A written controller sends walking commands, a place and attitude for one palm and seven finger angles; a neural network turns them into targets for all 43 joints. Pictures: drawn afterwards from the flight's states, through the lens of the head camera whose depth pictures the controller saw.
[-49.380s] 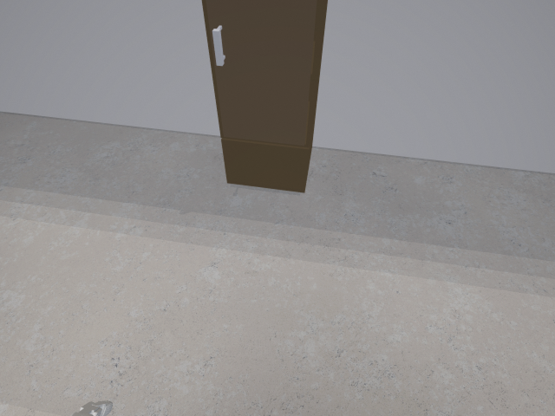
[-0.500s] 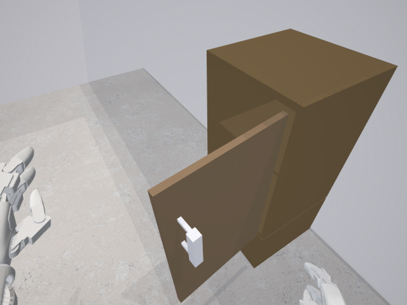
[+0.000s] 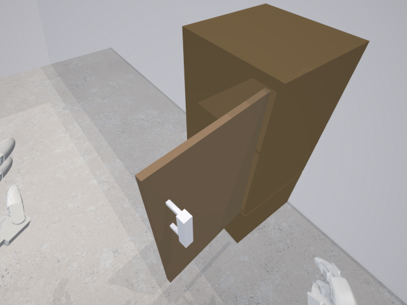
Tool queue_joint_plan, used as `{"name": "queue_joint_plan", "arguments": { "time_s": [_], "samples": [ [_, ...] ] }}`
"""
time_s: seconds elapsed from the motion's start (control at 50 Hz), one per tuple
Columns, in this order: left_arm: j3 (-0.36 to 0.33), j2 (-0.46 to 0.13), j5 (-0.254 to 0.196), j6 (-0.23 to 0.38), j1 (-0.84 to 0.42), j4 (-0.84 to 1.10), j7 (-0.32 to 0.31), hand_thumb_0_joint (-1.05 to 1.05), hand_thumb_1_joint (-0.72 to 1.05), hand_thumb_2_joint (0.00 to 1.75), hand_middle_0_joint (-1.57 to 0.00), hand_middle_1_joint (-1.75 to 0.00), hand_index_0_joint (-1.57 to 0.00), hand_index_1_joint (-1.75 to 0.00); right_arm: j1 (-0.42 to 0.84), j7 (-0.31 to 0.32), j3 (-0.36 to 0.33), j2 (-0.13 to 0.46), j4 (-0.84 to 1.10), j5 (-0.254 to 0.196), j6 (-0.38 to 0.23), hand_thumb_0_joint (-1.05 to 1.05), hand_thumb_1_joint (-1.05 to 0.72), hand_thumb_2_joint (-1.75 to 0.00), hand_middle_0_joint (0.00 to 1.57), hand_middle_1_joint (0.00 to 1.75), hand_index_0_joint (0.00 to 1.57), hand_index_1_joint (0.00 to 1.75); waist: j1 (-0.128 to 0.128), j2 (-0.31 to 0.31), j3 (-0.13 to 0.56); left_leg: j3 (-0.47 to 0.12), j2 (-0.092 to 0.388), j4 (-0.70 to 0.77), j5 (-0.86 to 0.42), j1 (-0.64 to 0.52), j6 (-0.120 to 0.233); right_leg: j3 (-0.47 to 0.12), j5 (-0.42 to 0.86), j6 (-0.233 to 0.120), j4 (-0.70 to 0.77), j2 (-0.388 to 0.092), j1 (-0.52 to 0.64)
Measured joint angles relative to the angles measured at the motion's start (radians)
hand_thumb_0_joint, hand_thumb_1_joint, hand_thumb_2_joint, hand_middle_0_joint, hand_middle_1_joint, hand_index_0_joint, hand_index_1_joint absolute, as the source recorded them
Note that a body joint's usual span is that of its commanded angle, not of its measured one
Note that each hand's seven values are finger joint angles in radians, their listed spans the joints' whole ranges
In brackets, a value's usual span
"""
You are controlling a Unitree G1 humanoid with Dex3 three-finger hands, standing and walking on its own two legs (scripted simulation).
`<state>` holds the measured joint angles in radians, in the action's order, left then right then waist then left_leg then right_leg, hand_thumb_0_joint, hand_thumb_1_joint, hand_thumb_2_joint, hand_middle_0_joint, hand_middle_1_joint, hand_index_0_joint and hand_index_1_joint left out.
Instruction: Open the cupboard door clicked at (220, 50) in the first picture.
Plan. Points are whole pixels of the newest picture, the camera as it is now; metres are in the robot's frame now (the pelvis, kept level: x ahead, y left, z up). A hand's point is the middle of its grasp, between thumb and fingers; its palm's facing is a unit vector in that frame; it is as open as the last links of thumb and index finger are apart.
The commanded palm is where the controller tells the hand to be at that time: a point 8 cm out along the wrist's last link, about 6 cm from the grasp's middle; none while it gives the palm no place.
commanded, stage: step back with the hand held close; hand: left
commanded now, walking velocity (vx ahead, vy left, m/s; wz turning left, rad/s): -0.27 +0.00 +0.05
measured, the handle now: (178, 223) +0.29 +0.07 -0.02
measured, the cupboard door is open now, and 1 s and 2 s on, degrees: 97 97 97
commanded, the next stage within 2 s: stop stepping back and stand still in 1.24 s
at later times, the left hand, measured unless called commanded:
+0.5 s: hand out of the picture +0.15 +0.28 +0.16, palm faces +0.44 -0.75 -0.49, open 7.4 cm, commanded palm +0.09 +0.32 +0.18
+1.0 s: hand out of the picture +0.13 +0.29 +0.17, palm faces +0.44 -0.77 -0.47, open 7.4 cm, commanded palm +0.06 +0.32 +0.18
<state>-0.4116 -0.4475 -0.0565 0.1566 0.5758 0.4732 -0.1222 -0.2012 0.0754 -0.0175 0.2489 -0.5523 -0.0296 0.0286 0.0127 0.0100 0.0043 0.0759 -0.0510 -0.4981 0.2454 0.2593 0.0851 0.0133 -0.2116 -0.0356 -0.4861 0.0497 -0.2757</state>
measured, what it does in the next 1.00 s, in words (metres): lifts its right foot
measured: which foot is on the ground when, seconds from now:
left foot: down 0.00-1.00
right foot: down 0.00-0.86, up 0.88-1.00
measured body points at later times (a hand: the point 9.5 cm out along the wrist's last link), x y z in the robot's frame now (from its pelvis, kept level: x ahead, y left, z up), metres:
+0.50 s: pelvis -0.05 +0.02 -0.02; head -0.03 +0.03 +0.43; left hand +0.12 +0.32 +0.19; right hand +0.12 -0.22 -0.10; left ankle +0.01 +0.06 -0.74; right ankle +0.02 -0.10 -0.74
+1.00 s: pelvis -0.07 +0.02 -0.01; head -0.05 +0.05 +0.44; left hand +0.10 +0.33 +0.20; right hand +0.09 -0.23 -0.08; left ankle +0.01 +0.06 -0.74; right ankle -0.12 -0.13 -0.69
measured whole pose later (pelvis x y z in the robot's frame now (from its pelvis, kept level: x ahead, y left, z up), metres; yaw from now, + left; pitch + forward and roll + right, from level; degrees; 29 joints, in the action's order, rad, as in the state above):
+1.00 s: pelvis -0.07 +0.02 -0.01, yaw +1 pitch +2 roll -4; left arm -0.50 -0.45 -0.03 0.29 0.56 0.57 -0.14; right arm -0.22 0.06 -0.02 0.19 -0.65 0.02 -0.10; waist 0.01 -0.02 -0.01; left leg 0.07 -0.01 -0.58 0.17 0.45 0.11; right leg -0.06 -0.46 0.00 -0.93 0.09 -0.38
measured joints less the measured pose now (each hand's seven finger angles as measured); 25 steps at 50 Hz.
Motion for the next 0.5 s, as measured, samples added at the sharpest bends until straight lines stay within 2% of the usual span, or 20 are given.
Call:
{"name": "queue_joint_plan", "arguments": {
  "time_s": [0.18, 0.26, 0.4, 0.5],
  "samples": [
    [-0.006, 0.024, 0.029, 0.028, -0.018, 0.007, -0.011, 0.01, 0.89, 0.89, -0.22, -0.30, -0.22, -0.30, -0.027, 0.002, 0.015, -0.011, 0.003, 0.007, -0.032, 0.01, -0.90, -0.90, 0.20, 0.30, 0.20, 0.30, -0.013, -0.009, -0.002, 0.002, -0.010, -0.063, -0.002, 0.064, 0.024, 0.003, 0.005, 0.018, -0.055, -0.013, -0.058],
    [-0.021, 0.027, 0.047, 0.046, -0.051, 0.006, -0.010, 0.01, 0.89, 0.89, -0.22, -0.30, -0.22, -0.30, -0.037, 0.004, 0.019, -0.023, -0.003, 0.017, -0.054, 0.01, -0.90, -0.90, 0.21, 0.30, 0.20, 0.30, -0.013, -0.016, -0.015, -0.006, -0.027, -0.089, -0.003, 0.086, 0.034, -0.039, -0.021, 0.034, -0.103, -0.008, -0.075],
    [-0.049, 0.039, 0.053, 0.072, -0.068, 0.024, -0.003, 0.01, 0.89, 0.89, -0.21, -0.30, -0.22, -0.30, -0.025, -0.009, 0.028, -0.042, -0.016, 0.027, -0.077, 0.01, -0.90, -0.90, 0.21, 0.30, 0.20, 0.30, -0.022, -0.022, -0.042, 0.004, -0.025, -0.129, 0.003, 0.108, 0.038, -0.059, -0.024, 0.036, -0.146, -0.001, -0.099],
    [-0.050, 0.039, 0.057, 0.087, -0.077, 0.039, 0.005, 0.01, 0.89, 0.89, -0.21, -0.30, -0.22, -0.30, -0.009, -0.016, 0.026, -0.044, -0.018, 0.034, -0.083, 0.01, -0.90, -0.90, 0.21, 0.30, 0.20, 0.30, -0.019, -0.026, -0.057, 0.012, -0.017, -0.164, 0.011, 0.131, 0.037, -0.062, -0.028, 0.034, -0.178, 0.005, -0.123]
  ]
}}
